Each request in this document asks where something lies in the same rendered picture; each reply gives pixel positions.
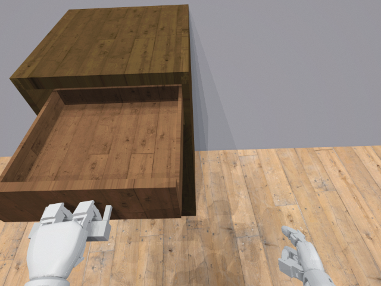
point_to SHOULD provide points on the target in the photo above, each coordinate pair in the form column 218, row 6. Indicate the handle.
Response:
column 98, row 230

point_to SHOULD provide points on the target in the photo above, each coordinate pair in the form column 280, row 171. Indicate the left robot hand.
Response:
column 58, row 245

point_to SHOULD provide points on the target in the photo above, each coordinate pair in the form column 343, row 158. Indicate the drawer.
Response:
column 119, row 145

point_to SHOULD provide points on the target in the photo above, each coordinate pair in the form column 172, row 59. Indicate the cabinet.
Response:
column 122, row 46

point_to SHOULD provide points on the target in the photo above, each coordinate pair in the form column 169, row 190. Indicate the robot right forearm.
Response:
column 317, row 278

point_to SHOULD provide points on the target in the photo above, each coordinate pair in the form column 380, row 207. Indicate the right robot hand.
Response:
column 294, row 263

